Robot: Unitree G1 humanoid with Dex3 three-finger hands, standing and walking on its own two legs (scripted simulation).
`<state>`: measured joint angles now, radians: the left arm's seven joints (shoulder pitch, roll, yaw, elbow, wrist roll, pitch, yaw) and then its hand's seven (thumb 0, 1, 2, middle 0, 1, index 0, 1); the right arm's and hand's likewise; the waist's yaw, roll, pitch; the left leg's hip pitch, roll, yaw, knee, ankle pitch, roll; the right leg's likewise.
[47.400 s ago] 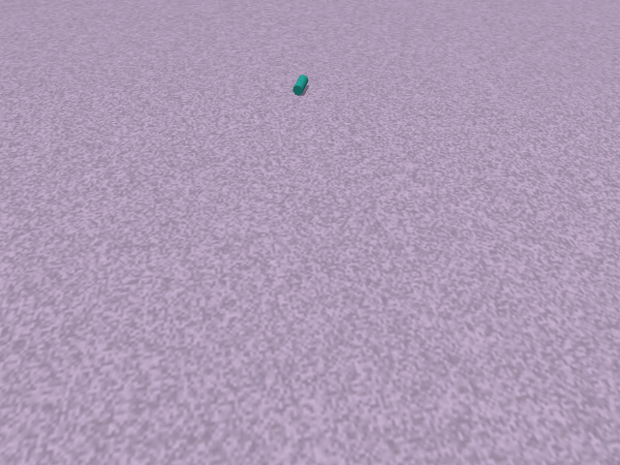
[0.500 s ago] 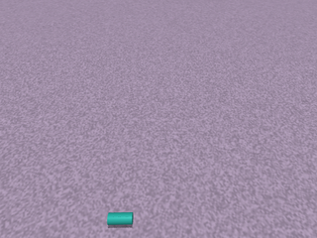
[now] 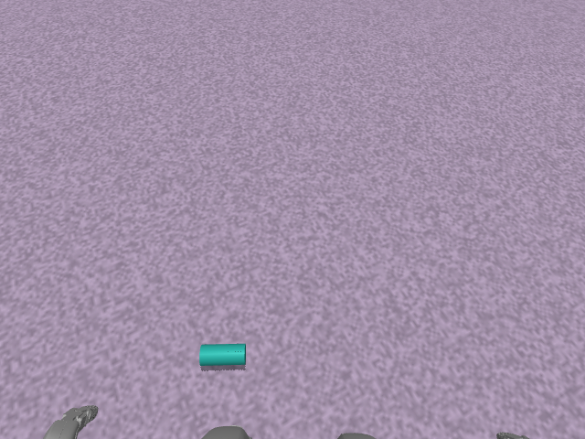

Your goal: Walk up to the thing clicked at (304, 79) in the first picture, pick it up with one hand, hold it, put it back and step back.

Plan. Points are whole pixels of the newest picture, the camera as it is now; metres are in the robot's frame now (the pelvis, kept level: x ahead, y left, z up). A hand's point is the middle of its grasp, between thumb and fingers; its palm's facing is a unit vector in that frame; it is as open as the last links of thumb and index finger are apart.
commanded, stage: step back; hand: left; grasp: from above
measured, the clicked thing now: (223, 354) +0.41 +0.18 -0.74
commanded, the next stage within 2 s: none
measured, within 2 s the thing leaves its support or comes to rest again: neither
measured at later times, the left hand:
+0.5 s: hand out of the picture +0.02 +0.29 -0.16, palm faces -0.13 -0.92 -0.38, open 7.4 cm
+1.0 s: hand out of the picture -0.11 +0.28 -0.15, palm faces -0.03 -0.94 -0.35, open 7.4 cm
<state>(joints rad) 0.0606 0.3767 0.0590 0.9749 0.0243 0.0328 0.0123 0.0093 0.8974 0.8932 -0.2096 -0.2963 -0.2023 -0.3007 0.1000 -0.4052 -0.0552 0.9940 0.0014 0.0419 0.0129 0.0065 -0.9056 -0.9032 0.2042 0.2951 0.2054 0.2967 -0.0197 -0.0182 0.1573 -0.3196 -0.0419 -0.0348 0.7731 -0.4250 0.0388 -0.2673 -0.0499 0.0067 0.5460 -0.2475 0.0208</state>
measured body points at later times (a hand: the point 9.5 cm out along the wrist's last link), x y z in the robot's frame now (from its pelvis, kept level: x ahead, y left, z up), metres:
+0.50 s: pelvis -0.10 +0.03 -0.01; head -0.04 +0.03 +0.43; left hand +0.02 +0.33 -0.14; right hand -0.02 -0.29 -0.12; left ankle -0.01 +0.11 -0.73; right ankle -0.14 -0.10 -0.72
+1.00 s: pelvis -0.25 +0.03 +0.00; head -0.19 +0.05 +0.44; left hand -0.10 +0.33 -0.13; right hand -0.18 -0.29 -0.11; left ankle -0.22 +0.14 -0.73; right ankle -0.23 -0.11 -0.67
